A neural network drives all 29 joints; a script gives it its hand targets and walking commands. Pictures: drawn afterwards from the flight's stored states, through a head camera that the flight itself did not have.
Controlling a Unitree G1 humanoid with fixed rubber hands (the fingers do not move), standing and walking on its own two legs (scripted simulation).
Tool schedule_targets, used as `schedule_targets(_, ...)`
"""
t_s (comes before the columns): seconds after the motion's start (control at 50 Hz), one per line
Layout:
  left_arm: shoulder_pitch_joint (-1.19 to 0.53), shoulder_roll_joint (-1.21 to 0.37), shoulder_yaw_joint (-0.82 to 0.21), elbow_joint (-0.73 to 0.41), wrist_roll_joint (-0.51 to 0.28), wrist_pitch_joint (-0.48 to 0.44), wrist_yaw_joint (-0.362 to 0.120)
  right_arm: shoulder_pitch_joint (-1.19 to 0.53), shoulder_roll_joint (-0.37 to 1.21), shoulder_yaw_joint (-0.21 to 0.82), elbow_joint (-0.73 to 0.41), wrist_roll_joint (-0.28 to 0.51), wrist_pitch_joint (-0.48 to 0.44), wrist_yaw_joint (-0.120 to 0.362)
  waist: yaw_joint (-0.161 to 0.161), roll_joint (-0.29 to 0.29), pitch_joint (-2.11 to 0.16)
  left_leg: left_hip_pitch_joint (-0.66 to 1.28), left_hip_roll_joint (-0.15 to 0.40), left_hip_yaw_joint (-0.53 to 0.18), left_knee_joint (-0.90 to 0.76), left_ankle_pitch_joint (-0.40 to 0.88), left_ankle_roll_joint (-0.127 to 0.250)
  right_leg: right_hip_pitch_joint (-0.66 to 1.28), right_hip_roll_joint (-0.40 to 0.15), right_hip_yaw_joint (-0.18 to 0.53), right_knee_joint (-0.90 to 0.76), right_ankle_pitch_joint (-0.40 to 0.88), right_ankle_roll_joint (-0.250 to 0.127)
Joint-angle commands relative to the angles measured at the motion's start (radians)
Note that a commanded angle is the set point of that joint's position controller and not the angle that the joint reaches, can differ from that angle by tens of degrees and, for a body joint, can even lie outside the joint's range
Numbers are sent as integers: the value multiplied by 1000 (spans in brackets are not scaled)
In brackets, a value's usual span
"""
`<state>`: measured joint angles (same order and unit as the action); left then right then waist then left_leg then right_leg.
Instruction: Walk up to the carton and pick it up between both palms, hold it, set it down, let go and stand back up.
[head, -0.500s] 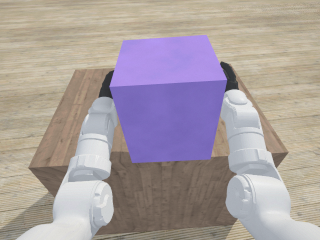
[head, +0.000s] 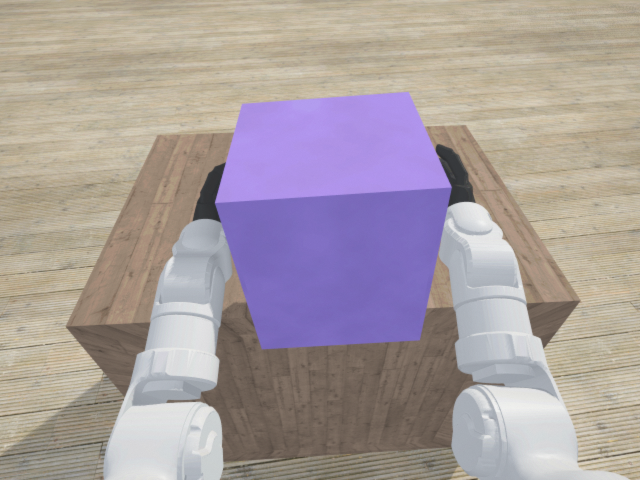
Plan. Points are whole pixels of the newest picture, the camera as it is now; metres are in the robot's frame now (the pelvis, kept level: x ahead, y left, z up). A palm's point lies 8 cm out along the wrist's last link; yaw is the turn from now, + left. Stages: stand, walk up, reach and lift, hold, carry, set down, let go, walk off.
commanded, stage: hold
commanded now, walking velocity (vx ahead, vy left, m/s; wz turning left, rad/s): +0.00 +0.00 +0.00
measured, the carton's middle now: (332, 224) +0.40 +0.00 +0.14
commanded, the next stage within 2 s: none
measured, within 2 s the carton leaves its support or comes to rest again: neither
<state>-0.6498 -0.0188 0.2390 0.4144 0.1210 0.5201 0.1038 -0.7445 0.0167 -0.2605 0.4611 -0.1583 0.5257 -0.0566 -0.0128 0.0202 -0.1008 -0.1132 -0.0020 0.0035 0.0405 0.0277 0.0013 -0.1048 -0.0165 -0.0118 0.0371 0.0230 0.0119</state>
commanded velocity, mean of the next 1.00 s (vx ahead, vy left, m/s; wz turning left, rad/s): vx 0.00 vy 0.00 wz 0.00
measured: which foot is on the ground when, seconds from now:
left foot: down 0.00-1.00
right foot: down 0.00-1.00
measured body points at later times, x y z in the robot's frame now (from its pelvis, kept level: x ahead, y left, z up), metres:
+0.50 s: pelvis -0.01 -0.01 +0.00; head -0.03 -0.01 +0.45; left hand +0.41 +0.14 +0.17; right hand +0.41 -0.17 +0.19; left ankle +0.03 +0.12 -0.76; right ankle +0.02 -0.13 -0.76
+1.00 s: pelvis +0.02 +0.00 +0.00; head +0.02 -0.01 +0.45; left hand +0.44 +0.14 +0.17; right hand +0.44 -0.17 +0.19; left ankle +0.03 +0.12 -0.76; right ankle +0.02 -0.13 -0.76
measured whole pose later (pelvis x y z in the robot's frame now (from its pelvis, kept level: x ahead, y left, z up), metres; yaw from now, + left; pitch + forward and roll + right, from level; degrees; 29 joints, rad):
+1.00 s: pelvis +0.02 +0.00 +0.00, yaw +0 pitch +6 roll +0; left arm -0.76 -0.01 0.28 0.48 0.15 0.50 0.09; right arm -0.84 0.00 -0.32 0.51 -0.16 0.51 -0.05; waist -0.02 0.02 -0.14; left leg -0.13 0.00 0.01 0.00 0.03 0.00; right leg -0.13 -0.01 -0.01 0.01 0.02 0.01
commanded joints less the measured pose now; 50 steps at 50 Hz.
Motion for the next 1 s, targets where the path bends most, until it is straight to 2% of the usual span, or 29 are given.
schedule_targets(0.0, -851, -555, -397, -237, -148, -74, -161, -645, 587, 410, -116, 111, -40, 149, -10, -22, -506, 175, -27, -33, 68, 142, -17, 159, 63, 32, 60, 115, -18)
schedule_targets(0.04, -863, -550, -384, -206, -139, -68, -169, -657, 593, 396, -94, 116, -35, 151, 0, 26, -486, 147, -28, -20, 63, 83, -17, 135, 63, 29, 52, 59, -14)
schedule_targets(0.06, -859, -556, -362, -187, -139, -64, -172, -668, 596, 392, -95, 104, -30, 153, 0, -18, -469, 130, -24, -20, 50, 33, -10, 133, 61, 25, 44, 16, -16)
schedule_targets(0.08, -849, -537, -340, -146, -126, -56, -174, -674, 579, 378, -70, 105, -26, 154, 4, -6, -445, 109, -27, -15, 49, -4, -14, 119, 60, 22, 43, -12, -22)
schedule_targets(0.14, -864, -504, -278, -72, -93, -56, -182, -693, 558, 319, -2, 79, -27, 170, 2, -62, -424, 95, -27, -14, 36, -79, 1, 81, 56, 13, 44, -68, -14)
schedule_targets(0.16, -881, -515, -266, -39, -86, -53, -185, -701, 547, 297, 31, 74, -28, 174, 2, -28, -404, 81, -31, -7, 44, -94, -7, 66, 54, 13, 46, -90, -21)
schedule_targets(0.24, -923, -518, -246, -56, -62, -65, -198, -735, 578, 274, 62, 68, -50, 190, 2, 9, -439, 105, -29, -2, 40, -80, 0, 53, 47, 19, 38, -73, -20)
schedule_targets(0.28, -912, -519, -218, -11, -42, -60, -202, -746, 560, 259, 80, 44, -51, 190, 14, 13, -442, 110, -29, 10, 34, -91, 2, 59, 49, 15, 22, -92, -18)
schedule_targets(0.3, -915, -523, -213, -2, -39, -63, -204, -758, 575, 255, 100, 50, -51, 192, 10, -15, -444, 115, -27, 3, 31, -96, 7, 64, 54, 16, 20, -87, -19)
schedule_targets(0.34, -960, -533, -205, 3, -46, -67, -206, -758, 601, 237, 115, 44, -54, 194, 3, -29, -457, 128, -23, -7, 30, -66, 7, 65, 51, 12, 28, -57, -20)
schedule_targets(0.36, -959, -520, -208, -6, -47, -70, -207, -752, 589, 231, 124, 46, -59, 195, 6, 4, -449, 118, -28, -3, 25, -64, 5, 65, 47, 18, 22, -56, -25)
schedule_targets(0.4, -948, -541, -218, -8, -49, -85, -211, -757, 605, 253, 114, 36, -68, 196, 4, -34, -473, 123, -24, -9, 30, -26, 9, 87, 53, 16, 25, -17, -21)
schedule_targets(0.44, -970, -542, -226, -10, -46, -91, -214, -770, 624, 257, 96, 59, -75, 198, -3, -22, -494, 108, -30, -9, 28, -17, 14, 98, 46, 24, 43, 36, -20)
schedule_targets(0.48, -994, -545, -233, -36, -57, -97, -214, -783, 627, 268, 82, 65, -76, 198, 11, -18, -533, 112, -28, -2, 25, 1, 20, 123, 40, 29, 50, 58, -16)
schedule_targets(0.5, -983, -540, -233, -20, -48, -99, -210, -794, 619, 268, 67, 64, -80, 192, 13, -42, -520, 98, -28, -7, 31, 32, 17, 118, 49, 22, 54, 84, -14)
schedule_targets(0.52, -979, -540, -236, -31, -44, -101, -206, -803, 618, 279, 42, 69, -86, 184, 16, -5, -544, 101, -37, 3, 38, 42, 15, 136, 38, 38, 53, 109, -12)
schedule_targets(0.58, -960, -538, -263, -42, -73, -112, -196, -783, 620, 304, 4, 84, -93, 171, -7, -35, -589, 134, -32, -10, 38, 61, 4, 163, 42, 22, 54, 132, -13)
schedule_targets(0.62, -961, -545, -273, -31, -76, -121, -194, -774, 604, 305, 9, 83, -98, 162, -7, -14, -577, 130, -37, -4, 36, 95, 4, 172, 38, 31, 57, 163, -12)
schedule_targets(0.66, -969, -527, -273, -27, -78, -126, -187, -775, 600, 303, 22, 84, -98, 162, -3, -34, -567, 133, -39, -6, 48, 108, 0, 169, 40, 37, 59, 184, -6)
schedule_targets(0.7, -934, -526, -268, 5, -78, -115, -187, -756, 587, 290, 26, 81, -86, 159, -13, -19, -560, 121, -32, -19, 38, 118, -2, 174, 44, 31, 62, 190, -6)
schedule_targets(0.74, -952, -524, -281, -34, -86, -112, -187, -754, 595, 302, 23, 93, -75, 160, -15, -30, -564, 137, -35, -25, 40, 151, -5, 176, 49, 30, 63, 228, -8)
schedule_targets(0.78, -924, -519, -266, -11, -78, -102, -184, -767, 589, 292, 20, 82, -67, 161, -7, -32, -552, 144, -28, -25, 40, 173, 1, 186, 45, 28, 65, 235, -1)
schedule_targets(0.82, -920, -539, -274, -26, -95, -103, -183, -736, 577, 311, 15, 87, -61, 161, -16, -34, -555, 141, -29, -24, 46, 212, -5, 201, 52, 20, 65, 255, -8)
schedule_targets(0.86, -927, -534, -293, -59, -95, -104, -176, -740, 586, 317, 5, 93, -63, 163, -15, -2, -592, 166, -25, -26, 43, 237, -8, 216, 47, 39, 62, 286, -10)
schedule_targets(0.88, -933, -540, -301, -82, -104, -106, -171, -750, 601, 331, -47, 106, -64, 162, -8, -16, -594, 185, -27, -31, 43, 261, -10, 218, 51, 33, 73, 318, -2)
schedule_targets(0.9, -925, -533, -302, -87, -93, -103, -168, -757, 590, 331, -48, 115, -64, 162, -9, 9, -611, 182, -31, -31, 46, 280, -13, 236, 49, 35, 73, 343, -1)
schedule_targets(0.92, -942, -546, -330, -127, -107, -101, -165, -742, 607, 341, -35, 131, -57, 160, -6, 6, -631, 195, -28, -31, 54, 333, -19, 241, 51, 36, 72, 372, -2)
schedule_targets(0.96, -911, -557, -346, -147, -124, -91, -161, -738, 613, 381, -99, 135, -53, 155, 8, -32, -623, 193, -34, -27, 56, 379, -16, 276, 49, 35, 88, 435, 9)
schedule_targets(0.98, -891, -561, -347, -139, -126, -82, -160, -728, 595, 370, -86, 132, -45, 152, 2, -22, -632, 204, -32, -25, 52, 393, -14, 271, 53, 39, 89, 454, 8)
